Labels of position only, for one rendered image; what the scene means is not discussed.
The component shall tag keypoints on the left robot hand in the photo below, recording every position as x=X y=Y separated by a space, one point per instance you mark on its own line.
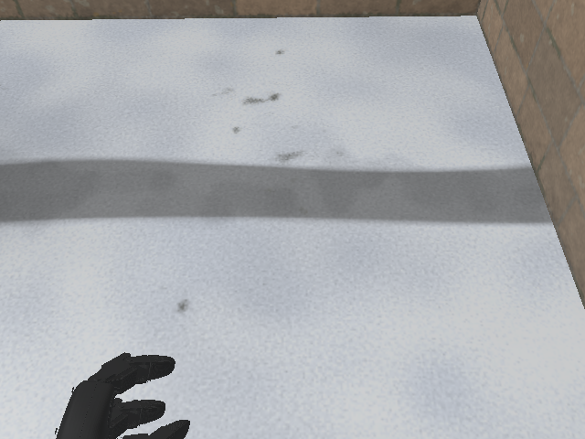
x=93 y=413

